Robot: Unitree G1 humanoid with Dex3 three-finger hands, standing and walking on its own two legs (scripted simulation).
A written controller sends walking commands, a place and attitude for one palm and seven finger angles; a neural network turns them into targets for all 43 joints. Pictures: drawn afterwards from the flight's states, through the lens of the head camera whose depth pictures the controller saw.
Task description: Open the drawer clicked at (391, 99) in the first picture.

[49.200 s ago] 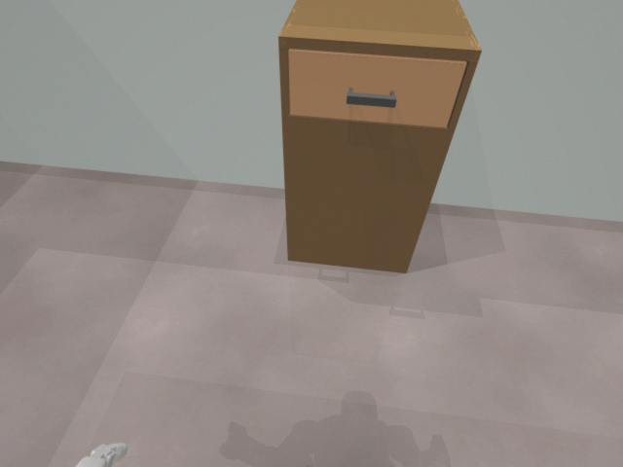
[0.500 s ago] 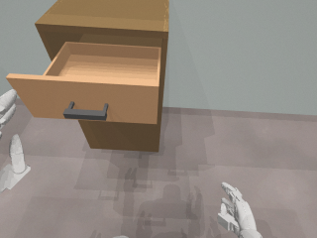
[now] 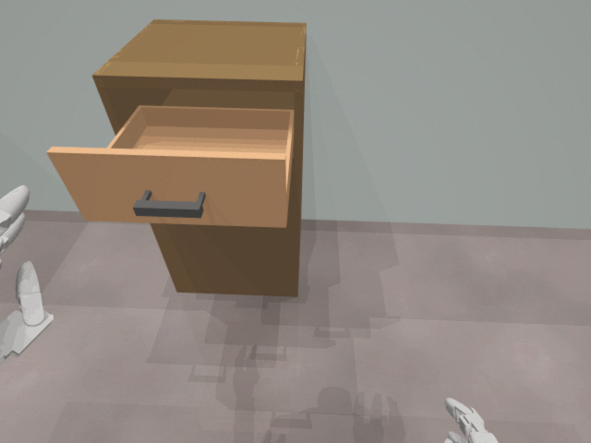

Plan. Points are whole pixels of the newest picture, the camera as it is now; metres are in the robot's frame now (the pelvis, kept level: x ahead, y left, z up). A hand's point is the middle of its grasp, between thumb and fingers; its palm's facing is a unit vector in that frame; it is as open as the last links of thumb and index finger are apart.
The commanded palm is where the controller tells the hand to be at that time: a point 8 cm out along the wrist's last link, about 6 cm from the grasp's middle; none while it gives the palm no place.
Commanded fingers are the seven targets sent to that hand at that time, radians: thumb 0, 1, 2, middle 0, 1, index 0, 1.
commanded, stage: stop stepping back and stand still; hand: left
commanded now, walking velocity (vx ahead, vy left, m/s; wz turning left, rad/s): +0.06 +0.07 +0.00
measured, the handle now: (171, 202) +0.55 +0.27 +0.01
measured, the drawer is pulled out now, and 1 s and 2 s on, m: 0.27 0.27 0.27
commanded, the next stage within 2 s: let the arm hang, fingers relaxed in 0.18 s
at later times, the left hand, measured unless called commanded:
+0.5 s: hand out of the picture +0.14 +0.21 -0.11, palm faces +0.06 -0.96 -0.28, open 7.4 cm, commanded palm none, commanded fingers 0.00 0.90 0.90 -0.20 -0.30 -0.20 -0.30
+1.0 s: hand out of the picture -0.05 +0.21 -0.15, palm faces +0.07 -0.97 -0.25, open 7.3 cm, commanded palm none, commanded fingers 0.00 0.90 0.90 -0.20 -0.30 -0.20 -0.30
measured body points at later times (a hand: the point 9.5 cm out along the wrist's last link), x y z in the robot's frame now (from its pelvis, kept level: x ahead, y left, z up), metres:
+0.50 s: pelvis +0.00 +0.01 -0.01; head +0.00 +0.01 +0.44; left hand +0.13 +0.26 -0.09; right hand +0.13 -0.22 -0.13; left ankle +0.01 +0.13 -0.73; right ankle +0.01 -0.11 -0.73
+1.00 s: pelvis -0.01 +0.02 +0.01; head +0.00 +0.01 +0.46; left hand -0.05 +0.26 -0.14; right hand +0.01 -0.21 -0.15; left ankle +0.01 +0.13 -0.73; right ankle +0.01 -0.11 -0.73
